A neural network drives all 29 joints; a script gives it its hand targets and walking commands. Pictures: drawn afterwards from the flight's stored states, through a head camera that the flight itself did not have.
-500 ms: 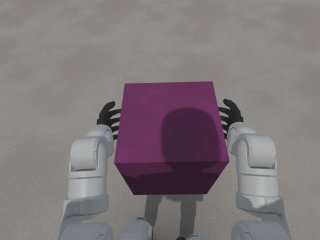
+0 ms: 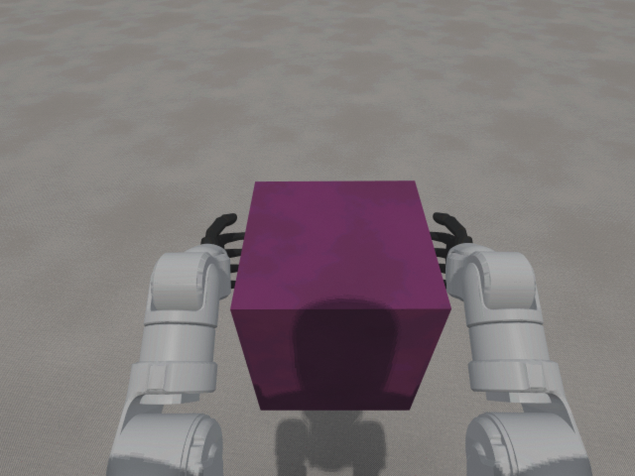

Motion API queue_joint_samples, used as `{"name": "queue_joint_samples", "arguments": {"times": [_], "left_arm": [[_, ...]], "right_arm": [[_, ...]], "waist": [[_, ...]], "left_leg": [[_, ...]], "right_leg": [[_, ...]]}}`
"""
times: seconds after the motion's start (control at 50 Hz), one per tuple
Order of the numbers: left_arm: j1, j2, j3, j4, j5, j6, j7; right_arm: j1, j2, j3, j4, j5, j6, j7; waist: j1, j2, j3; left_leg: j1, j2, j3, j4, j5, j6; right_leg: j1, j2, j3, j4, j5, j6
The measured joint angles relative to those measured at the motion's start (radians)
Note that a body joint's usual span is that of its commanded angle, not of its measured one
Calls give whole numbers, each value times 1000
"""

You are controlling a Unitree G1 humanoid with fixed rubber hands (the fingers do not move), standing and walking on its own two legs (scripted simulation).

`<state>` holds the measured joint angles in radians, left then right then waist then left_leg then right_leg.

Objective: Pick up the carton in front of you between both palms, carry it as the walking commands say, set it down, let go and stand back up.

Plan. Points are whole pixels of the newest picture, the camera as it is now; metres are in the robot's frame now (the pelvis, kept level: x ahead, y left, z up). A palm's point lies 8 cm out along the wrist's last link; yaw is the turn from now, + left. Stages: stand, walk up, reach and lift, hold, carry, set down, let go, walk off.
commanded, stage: carry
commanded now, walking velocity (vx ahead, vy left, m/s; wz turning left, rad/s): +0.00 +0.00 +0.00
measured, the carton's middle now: (334, 299) +0.34 -0.01 +0.05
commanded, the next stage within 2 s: none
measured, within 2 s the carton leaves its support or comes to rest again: neither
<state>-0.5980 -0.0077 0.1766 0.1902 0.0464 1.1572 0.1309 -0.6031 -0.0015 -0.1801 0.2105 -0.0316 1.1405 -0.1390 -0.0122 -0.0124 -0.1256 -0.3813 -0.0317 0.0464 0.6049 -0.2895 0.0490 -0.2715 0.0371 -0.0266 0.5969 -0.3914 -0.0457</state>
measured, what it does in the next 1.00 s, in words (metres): shifts its weight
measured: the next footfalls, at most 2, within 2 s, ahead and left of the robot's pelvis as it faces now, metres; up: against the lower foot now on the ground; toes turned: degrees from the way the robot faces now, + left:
left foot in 1.68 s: +0.07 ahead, +0.12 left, +0.00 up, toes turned +5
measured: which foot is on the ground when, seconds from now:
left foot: down 0.00-1.00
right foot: down 0.00-1.00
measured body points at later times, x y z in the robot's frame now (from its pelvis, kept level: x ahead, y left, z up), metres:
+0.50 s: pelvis -0.04 +0.00 +0.00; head -0.08 +0.01 +0.45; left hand +0.31 +0.16 +0.12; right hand +0.31 -0.15 +0.12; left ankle +0.01 +0.09 -0.73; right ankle -0.05 -0.09 -0.73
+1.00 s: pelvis -0.06 +0.00 +0.00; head -0.08 +0.00 +0.45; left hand +0.30 +0.15 +0.12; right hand +0.30 -0.15 +0.12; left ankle +0.01 +0.09 -0.73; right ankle -0.05 -0.09 -0.73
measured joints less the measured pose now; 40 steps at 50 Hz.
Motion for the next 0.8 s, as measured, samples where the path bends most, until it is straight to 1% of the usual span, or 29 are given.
{"name": "queue_joint_samples", "arguments": {"times": [0.28, 0.44, 0.8], "left_arm": [[-18, 7, 6, 29, -6, 33, 0], [-32, 5, 13, 56, -1, 37, -1], [-41, 3, 18, 38, 3, 51, -1]], "right_arm": [[-11, 4, -5, 15, -11, 38, 1], [-25, 3, -14, 42, -17, 43, 4], [-43, 0, -16, 36, -15, 54, 5]], "waist": [[12, 8, 15], [12, 10, 12], [9, 14, 32]], "left_leg": [[23, -4, 0, -43, 62, 6], [23, -4, 0, -62, 89, 6], [4, 2, -2, -74, 121, 3]], "right_leg": [[12, -5, -3, -19, 49, 5], [6, -5, -4, -26, 70, 5], [-19, 0, -7, -27, 96, 1]]}}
